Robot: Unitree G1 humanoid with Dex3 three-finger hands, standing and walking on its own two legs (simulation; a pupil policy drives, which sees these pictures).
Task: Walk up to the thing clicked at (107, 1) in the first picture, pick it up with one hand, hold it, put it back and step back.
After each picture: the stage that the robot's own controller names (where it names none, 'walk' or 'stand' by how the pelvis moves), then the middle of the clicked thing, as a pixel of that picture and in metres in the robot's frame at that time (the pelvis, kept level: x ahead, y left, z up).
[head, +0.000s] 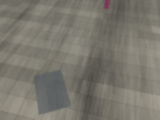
stand; (107, 0) +2.28 -0.39 -0.66
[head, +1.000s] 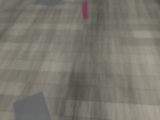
walk; (85, 11) +2.16 +0.04 -0.63
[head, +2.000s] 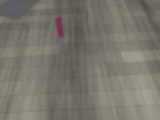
walk; (59, 27) +1.52 +0.28 -0.65
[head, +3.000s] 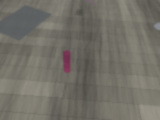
walk; (66, 62) +1.00 +0.17 -0.64
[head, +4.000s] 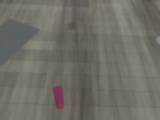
walk; (58, 98) +0.62 +0.17 -0.63
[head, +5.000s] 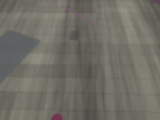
stand; out of the picture +0.41 +0.18 -0.63
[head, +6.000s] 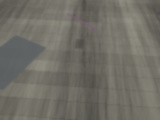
stand; out of the picture +0.38 +0.15 -0.65
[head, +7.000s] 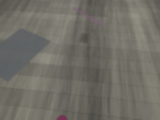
stand; out of the picture +0.41 +0.14 -0.65
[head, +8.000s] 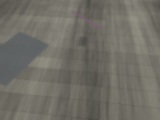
stand; out of the picture +0.39 +0.16 -0.66
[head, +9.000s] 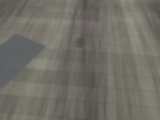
stand; out of the picture +0.39 +0.17 -0.66
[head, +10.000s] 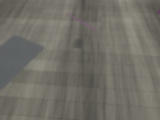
stand; out of the picture +0.38 +0.17 -0.66
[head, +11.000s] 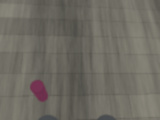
go down; (40, 92) +0.41 +0.20 -0.48
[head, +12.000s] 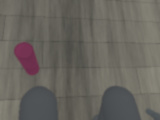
go down; (28, 61) +0.46 +0.23 -0.27
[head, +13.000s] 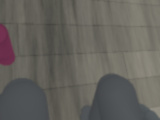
close in; (1, 48) +0.45 +0.25 -0.20
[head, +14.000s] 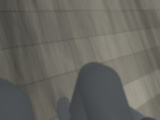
close; out of the picture +0.43 +0.28 -0.16
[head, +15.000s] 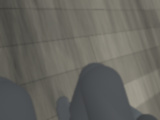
lift; out of the picture +0.42 +0.29 -0.16
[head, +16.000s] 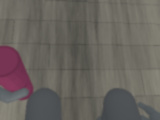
lift; (15, 79) +0.32 +0.21 -0.02
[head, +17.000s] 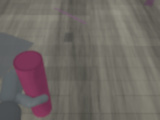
hold; (36, 88) +0.31 +0.15 +0.07
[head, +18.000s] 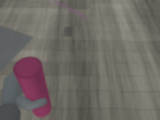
hold; (36, 91) +0.31 +0.16 +0.03
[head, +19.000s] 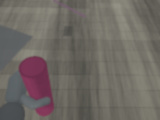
crouch; (40, 90) +0.32 +0.15 +0.03
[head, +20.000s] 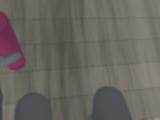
crouch; (7, 47) +0.45 +0.21 -0.05
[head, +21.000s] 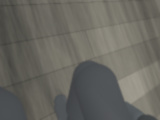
lower; out of the picture +0.43 +0.28 -0.16
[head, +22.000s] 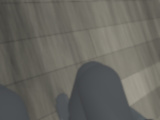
lower; out of the picture +0.44 +0.28 -0.16
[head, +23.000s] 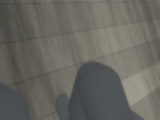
lower; out of the picture +0.43 +0.28 -0.16
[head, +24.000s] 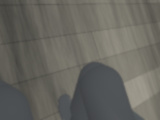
lower; out of the picture +0.42 +0.27 -0.16
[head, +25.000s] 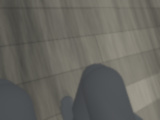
loosen; out of the picture +0.41 +0.24 -0.16
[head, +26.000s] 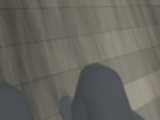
withdraw; out of the picture +0.42 +0.25 -0.17
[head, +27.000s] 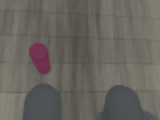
walk; (41, 61) +0.45 +0.19 -0.28
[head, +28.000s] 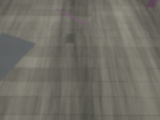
stand; out of the picture +0.37 +0.15 -0.59
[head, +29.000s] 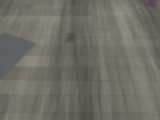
stand; out of the picture +0.38 +0.16 -0.60
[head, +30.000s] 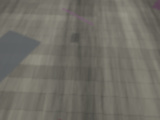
stand; out of the picture +0.39 +0.15 -0.62
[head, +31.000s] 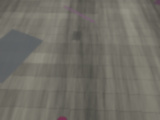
walk; out of the picture +0.40 +0.14 -0.65
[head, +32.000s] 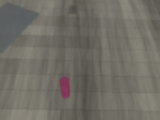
walk; (65, 88) +0.60 +0.11 -0.63
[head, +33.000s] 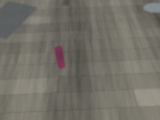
walk; (60, 58) +0.95 +0.25 -0.62
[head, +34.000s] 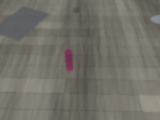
stand; (69, 60) +1.03 +0.14 -0.64
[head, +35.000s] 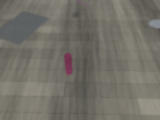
stand; (68, 64) +1.04 +0.14 -0.66
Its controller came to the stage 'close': yes
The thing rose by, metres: 0.68
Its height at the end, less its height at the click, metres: +0.00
